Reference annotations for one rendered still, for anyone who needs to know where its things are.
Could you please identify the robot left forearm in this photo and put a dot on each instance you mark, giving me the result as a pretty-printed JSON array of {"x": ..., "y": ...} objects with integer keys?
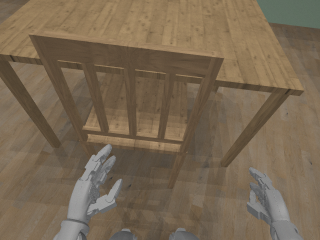
[{"x": 72, "y": 229}]

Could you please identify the robot right hand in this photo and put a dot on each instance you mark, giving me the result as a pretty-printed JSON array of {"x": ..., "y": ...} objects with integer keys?
[{"x": 272, "y": 206}]

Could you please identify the robot right forearm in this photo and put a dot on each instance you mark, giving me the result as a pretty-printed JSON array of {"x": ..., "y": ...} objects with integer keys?
[{"x": 284, "y": 230}]

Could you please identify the table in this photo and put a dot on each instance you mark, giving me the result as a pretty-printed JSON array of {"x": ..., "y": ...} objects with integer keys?
[{"x": 253, "y": 58}]

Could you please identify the robot left hand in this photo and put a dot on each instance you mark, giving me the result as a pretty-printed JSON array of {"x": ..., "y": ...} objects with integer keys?
[{"x": 87, "y": 188}]

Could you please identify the right robot shin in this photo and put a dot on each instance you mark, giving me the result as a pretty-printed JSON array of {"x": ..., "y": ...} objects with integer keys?
[{"x": 180, "y": 229}]

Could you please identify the chair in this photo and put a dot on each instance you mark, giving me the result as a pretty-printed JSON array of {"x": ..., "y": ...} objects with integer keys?
[{"x": 131, "y": 112}]

